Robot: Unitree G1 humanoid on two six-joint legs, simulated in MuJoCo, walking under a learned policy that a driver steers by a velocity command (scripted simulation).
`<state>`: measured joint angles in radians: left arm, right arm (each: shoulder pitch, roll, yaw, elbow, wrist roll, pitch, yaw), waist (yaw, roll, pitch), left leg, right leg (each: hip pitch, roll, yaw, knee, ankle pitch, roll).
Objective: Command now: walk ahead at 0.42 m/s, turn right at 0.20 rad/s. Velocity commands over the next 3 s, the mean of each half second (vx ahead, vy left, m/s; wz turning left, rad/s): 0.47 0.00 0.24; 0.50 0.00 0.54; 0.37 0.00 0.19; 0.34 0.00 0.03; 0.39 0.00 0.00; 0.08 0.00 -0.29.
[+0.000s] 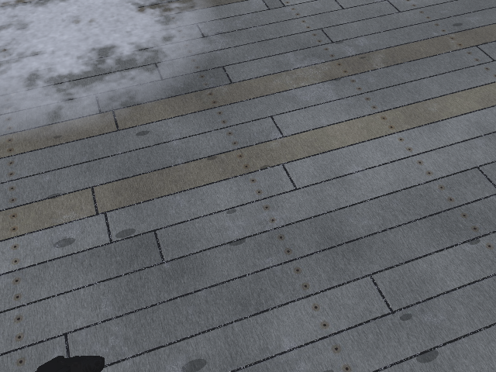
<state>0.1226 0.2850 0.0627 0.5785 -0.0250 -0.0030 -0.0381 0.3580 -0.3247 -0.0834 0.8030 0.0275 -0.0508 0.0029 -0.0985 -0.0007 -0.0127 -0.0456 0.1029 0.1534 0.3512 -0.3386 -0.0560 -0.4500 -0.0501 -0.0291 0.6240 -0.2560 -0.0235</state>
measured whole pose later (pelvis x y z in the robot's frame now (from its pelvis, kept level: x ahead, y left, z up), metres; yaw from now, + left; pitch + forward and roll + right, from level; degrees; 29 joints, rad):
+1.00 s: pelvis +0.54 +0.03 -0.01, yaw +29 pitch +2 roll +1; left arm 0.06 0.29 0.04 0.64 0.00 -0.12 -0.02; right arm 0.36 -0.30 -0.08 0.72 0.02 -0.03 -0.01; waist -0.08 -0.03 0.01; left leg -0.10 -0.12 -0.24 0.52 -0.44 0.06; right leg -0.47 0.00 0.07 0.47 -0.04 0.02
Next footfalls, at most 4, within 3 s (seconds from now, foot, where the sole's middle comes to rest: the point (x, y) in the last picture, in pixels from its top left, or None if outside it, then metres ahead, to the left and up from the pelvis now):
0.02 right None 0.10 -0.13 -0.77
0.54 left None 0.42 0.10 -0.77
1.00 right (234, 287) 0.74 0.00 -0.77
1.46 left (126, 278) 0.81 0.32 -0.77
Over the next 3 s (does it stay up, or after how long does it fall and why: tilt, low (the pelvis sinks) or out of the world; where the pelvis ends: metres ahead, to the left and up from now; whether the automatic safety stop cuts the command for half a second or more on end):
stays up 1.09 0.38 0.01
